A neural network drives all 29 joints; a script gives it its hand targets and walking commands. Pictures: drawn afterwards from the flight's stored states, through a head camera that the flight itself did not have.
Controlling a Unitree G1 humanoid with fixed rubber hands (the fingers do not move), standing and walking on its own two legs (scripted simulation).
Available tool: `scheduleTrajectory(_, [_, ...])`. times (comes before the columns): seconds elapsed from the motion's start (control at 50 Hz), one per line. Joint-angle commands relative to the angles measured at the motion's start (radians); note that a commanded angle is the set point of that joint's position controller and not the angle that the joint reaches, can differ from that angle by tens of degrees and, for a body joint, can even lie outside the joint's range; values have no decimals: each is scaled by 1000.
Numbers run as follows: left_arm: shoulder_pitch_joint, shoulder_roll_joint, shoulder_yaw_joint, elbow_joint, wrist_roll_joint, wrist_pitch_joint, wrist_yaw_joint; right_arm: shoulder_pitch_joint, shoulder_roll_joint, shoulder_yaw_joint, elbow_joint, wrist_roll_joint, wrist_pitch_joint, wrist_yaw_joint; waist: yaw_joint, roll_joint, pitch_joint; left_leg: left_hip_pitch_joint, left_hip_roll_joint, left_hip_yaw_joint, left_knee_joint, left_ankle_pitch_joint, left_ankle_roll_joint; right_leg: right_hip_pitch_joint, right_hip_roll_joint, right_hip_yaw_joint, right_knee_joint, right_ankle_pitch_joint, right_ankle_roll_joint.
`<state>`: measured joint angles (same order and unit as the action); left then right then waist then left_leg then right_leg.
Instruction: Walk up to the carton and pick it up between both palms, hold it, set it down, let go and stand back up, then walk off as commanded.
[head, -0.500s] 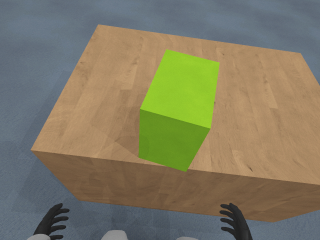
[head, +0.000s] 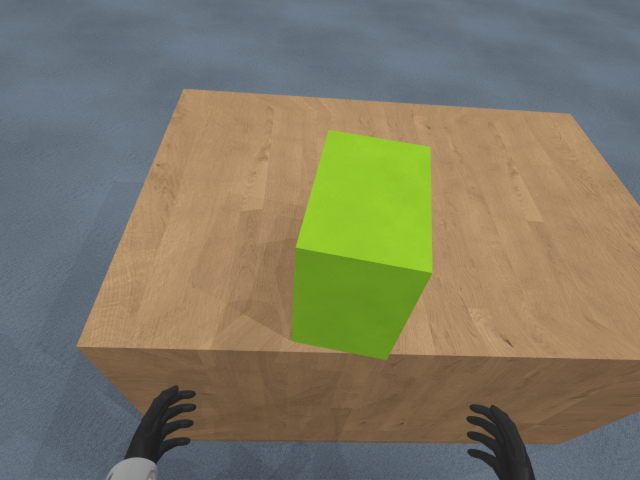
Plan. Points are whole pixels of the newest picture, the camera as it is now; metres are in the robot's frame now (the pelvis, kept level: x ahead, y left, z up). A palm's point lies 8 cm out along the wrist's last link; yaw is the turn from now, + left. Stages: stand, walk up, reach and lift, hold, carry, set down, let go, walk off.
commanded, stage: reach and lift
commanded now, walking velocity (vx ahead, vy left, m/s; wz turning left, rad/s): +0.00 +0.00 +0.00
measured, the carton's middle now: (358, 248) +0.46 -0.04 -0.01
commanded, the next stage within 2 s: none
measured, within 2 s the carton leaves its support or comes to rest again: neither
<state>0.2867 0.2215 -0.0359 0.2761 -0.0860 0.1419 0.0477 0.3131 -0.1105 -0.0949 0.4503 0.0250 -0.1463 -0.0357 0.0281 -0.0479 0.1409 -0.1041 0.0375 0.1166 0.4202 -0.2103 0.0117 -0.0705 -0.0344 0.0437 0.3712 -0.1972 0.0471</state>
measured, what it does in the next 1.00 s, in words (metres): stands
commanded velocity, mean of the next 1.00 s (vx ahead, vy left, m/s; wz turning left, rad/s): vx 0.00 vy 0.00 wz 0.00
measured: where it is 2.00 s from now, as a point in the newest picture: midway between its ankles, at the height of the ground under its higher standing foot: outside the picture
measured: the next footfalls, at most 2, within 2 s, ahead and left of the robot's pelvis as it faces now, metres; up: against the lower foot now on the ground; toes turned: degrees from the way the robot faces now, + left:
none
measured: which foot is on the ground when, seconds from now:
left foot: down 0.00-1.00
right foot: down 0.00-1.00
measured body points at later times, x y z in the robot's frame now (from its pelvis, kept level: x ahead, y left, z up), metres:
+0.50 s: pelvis +0.02 +0.01 +0.00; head +0.01 +0.01 +0.45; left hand +0.18 +0.21 -0.02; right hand +0.19 -0.18 -0.03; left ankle +0.02 +0.10 -0.74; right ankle +0.01 -0.16 -0.74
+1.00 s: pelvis +0.01 -0.02 +0.00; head +0.02 +0.00 +0.44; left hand +0.22 +0.19 +0.00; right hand +0.24 -0.17 +0.00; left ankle +0.02 +0.10 -0.74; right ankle +0.01 -0.16 -0.74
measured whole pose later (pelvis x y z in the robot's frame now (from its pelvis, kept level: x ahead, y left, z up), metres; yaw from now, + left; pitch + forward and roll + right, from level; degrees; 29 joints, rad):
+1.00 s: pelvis +0.01 -0.02 +0.00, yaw +3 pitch -6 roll +0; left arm 0.22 0.31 -0.14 0.05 -0.26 0.08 0.04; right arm 0.26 0.05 0.03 0.08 0.09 0.01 -0.23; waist 0.04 -0.03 0.14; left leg -0.12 0.04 0.07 0.47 -0.24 -0.01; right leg -0.08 -0.03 0.00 0.44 -0.25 0.03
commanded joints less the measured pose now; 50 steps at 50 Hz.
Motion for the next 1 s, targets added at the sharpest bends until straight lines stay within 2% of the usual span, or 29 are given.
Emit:
scheduleTrajectory(0.0, [-16, 93, 19, -241, -22, -119, 8, -16, -55, 17, -213, 32, -78, 1, 5, 110, -174, 100, -29, -39, -95, 189, -80, -68, 83, -50, -111, 60, -73])
scheduleTrajectory(0.1, [-28, 117, -28, -336, -65, -193, -1, 28, -4, 11, -253, 55, -107, -20, -13, 170, -175, 95, -35, -41, -97, 164, -89, -55, 62, -35, -112, 40, -75])
scheduleTrajectory(0.14, [-30, 120, -47, -353, -77, -223, 4, 13, 1, 8, -310, 50, -124, -34, -13, 160, -160, 66, -33, -52, -95, 164, -89, -42, 63, -44, -98, 42, -78])
scheduleTrajectory(0.16, [1, 125, -53, -301, -79, -215, -6, 24, -18, 5, -277, 37, -119, -42, -26, 151, -132, 75, -26, -59, -93, 168, -88, -35, 67, -48, -98, 45, -78])
scheduleTrajectory(0.18, [14, 118, -68, -347, -83, -229, -2, 49, -14, -11, -277, 42, -121, -47, -41, 176, -152, 108, -18, -74, -95, 181, -106, -35, 75, -52, -102, 57, -87])
scheduleTrajectory(0.24, [-11, 143, -65, -321, -107, -226, -12, 2, -17, -6, -301, 41, -130, -79, -40, 158, -134, 32, -23, -66, -91, 168, -95, -14, 65, -45, -91, 49, -77])
scheduleTrajectory(0.26, [-1, 139, -61, -367, -107, -235, -15, 2, -3, -5, -349, 34, -137, -89, -42, 121, -141, 56, -22, -66, -86, 174, -94, -13, 72, -45, -90, 67, -77])
scheduleTrajectory(0.28, [-3, 144, -61, -339, -100, -235, -16, 17, 3, 4, -340, 41, -135, -99, -34, 140, -132, 51, -23, -67, -86, 200, -99, -3, 70, -49, -93, 71, -77])
scheduleTrajectory(0.34, [47, 124, -55, -371, -106, -258, -14, 32, 9, 20, -417, 37, -161, -110, -20, 67, -135, 41, -17, -78, -72, 275, -96, 23, 80, -47, -72, 143, -68])
scheduleTrajectory(0.36, [77, 135, -52, -403, -108, -265, -17, 56, 21, 48, -455, 53, -164, -117, -3, 75, -160, 53, -22, -75, -61, 320, -91, 27, 75, -47, -69, 169, -65])
scheduleTrajectory(0.38, [87, 129, -41, -366, -115, -256, -26, 73, 42, 57, -446, 53, -160, -121, -9, 64, -133, 51, -23, -67, -59, 335, -92, 21, 73, -37, -84, 187, -66])
scheduleTrajectory(0.4, [82, 125, -50, -392, -118, -274, -26, 65, 28, 43, -484, 42, -165, -127, -11, 13, -135, 57, -18, -79, -60, 330, -88, 16, 81, -46, -74, 178, -61])
scheduleTrajectory(0.44, [104, 120, -30, -358, -111, -266, -44, 97, 37, 77, -491, 52, -161, -131, -3, -4, -145, 52, -26, -69, -60, 341, -76, 28, 76, -36, -82, 191, -55])
scheduleTrajectory(0.48, [95, 117, -20, -371, -103, -275, -55, 112, 56, 104, -492, 63, -160, -134, 3, 26, -96, 45, -24, -71, -69, 342, -80, 15, 73, -29, -84, 177, -58])
scheduleTrajectory(0.54, [66, 106, -37, -372, -102, -272, -65, 110, 84, 134, -533, 84, -130, -136, 16, 46, -38, 15, -19, -72, -100, 227, -71, 13, 58, -22, -102, 77, -67])
scheduleTrajectory(0.56, [29, 111, -52, -428, -105, -273, -66, 93, 87, 124, -553, 92, -119, -137, 12, 75, -58, 20, -17, -81, -104, 167, -75, -9, 61, -15, -109, 26, -75])
scheduleTrajectory(0.58, [-37, 112, -78, -460, -115, -284, -54, 44, 82, 114, -605, 92, -120, -131, 12, 111, -78, -5, -15, -87, -116, 109, -73, -17, 58, -13, -93, -12, -85])
scheduleTrajectory(0.66, [-98, 136, -104, -493, -154, -272, -31, 16, 100, 110, -613, 95, -66, -133, 10, 169, -58, -47, -6, -84, -120, -23, -70, -36, 39, 4, -85, -95, -89])
scheduleTrajectory(0.72, [-141, 159, -93, -457, -170, -240, -27, -35, 97, 119, -609, 76, -13, -150, 9, 155, -58, -70, 0, -80, -121, -92, -51, -54, 26, 5, -73, -121, -82])
scheduleTrajectory(0.74, [-169, 156, -111, -483, -178, -227, -17, -72, 109, 107, -609, 77, 2, -151, -3, 187, -84, -71, 2, -96, -122, -116, -59, -61, 28, 3, -71, -123, -90])
scheduleTrajectory(0.76, [-154, 185, -70, -464, -166, -207, -12, -62, 116, 126, -596, 74, 21, -161, 18, 174, -63, -91, -10, -83, -117, -100, -51, -34, 16, 10, -63, -107, -75])
scheduleTrajectory(0.8, [-206, 186, -61, -463, -165, -178, 2, -136, 107, 88, -602, 52, 50, -174, -7, 163, -62, -96, -1, -85, -118, -99, -53, -18, 20, 3, -62, -83, -76])
scheduleTrajectory(0.84, [-227, 208, -20, -463, -170, -155, -3, -156, 118, 90, -627, 50, 64, -196, 3, 121, -128, -90, -6, -74, -109, -97, -37, 0, 16, 11, -48, -66, -54])
scheduleTrajectory(0.86, [-271, 212, -15, -504, -180, -149, 2, -190, 112, 102, -621, 59, 83, -192, 2, 148, -162, -76, -8, -76, -101, -87, -36, -28, 15, 13, -40, -66, -57])
scheduleTrajectory(0.88, [-260, 208, 6, -508, -163, -135, 1, -173, 124, 112, -617, 44, 95, -201, 6, 134, -147, -68, -12, -71, -108, -76, -35, -12, 11, 10, -45, -35, -48])
scheduleTrajectory(0.92, [-262, 221, 11, -545, -189, -128, -5, -185, 111, 99, -660, 40, 85, -211, -14, 94, -212, -51, -14, -68, -77, 49, -39, 28, 20, -1, -21, 98, -36])
scheduleTrajectory(0.94, [-254, 192, 7, -514, -178, -120, -17, -179, 116, 119, -607, 48, 101, -217, -16, 109, -205, -11, -9, -77, -68, 95, -44, 26, 23, -7, -26, 119, -44])
scheduleTrajectory(0.96, [-247, 185, 6, -557, -186, -113, -26, -183, 122, 146, -644, 80, 91, -214, -8, 102, -256, 9, -10, -73, -51, 181, -44, 36, 25, -8, -21, 185, -41])
scheduleTrajectory(0.98, [-260, 195, 40, -521, -168, -91, -32, -192, 106, 145, -632, 78, 94, -218, -1, 97, -268, 32, -22, -71, -53, 182, -36, 30, 22, -6, -32, 197, -39])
